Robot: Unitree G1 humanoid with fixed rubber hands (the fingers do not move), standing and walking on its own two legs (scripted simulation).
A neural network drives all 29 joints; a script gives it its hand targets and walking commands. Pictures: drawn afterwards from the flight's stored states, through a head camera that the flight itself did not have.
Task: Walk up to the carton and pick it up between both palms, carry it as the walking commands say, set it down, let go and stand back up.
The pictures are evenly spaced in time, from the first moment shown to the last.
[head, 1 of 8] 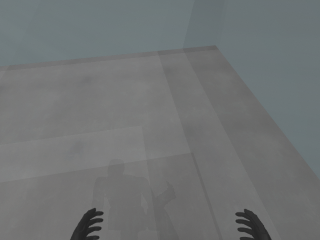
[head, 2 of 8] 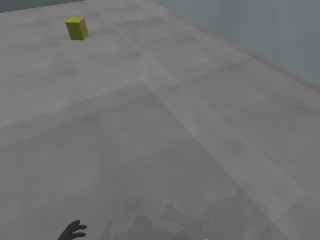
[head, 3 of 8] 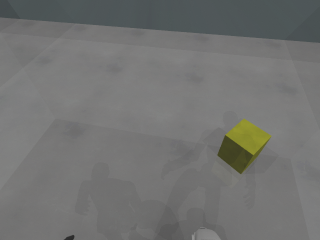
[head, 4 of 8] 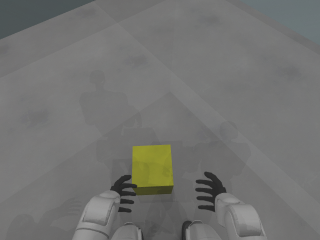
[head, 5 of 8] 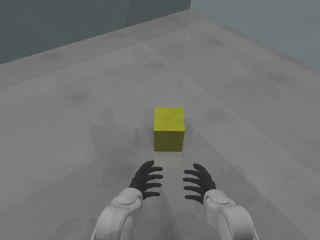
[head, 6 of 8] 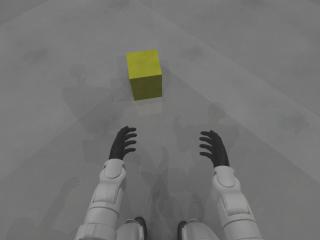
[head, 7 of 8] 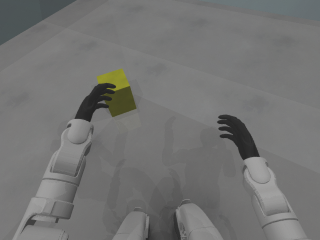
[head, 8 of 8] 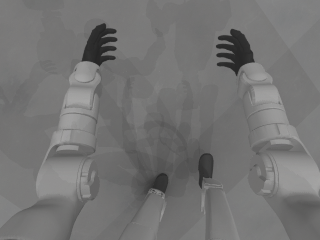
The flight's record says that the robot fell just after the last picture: yes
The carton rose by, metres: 0.00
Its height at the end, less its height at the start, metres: +0.00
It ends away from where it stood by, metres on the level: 0.00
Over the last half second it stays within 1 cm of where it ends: yes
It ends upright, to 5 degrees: yes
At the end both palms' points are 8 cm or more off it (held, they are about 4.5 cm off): yes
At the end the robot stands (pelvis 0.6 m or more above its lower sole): yes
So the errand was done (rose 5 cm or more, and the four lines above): no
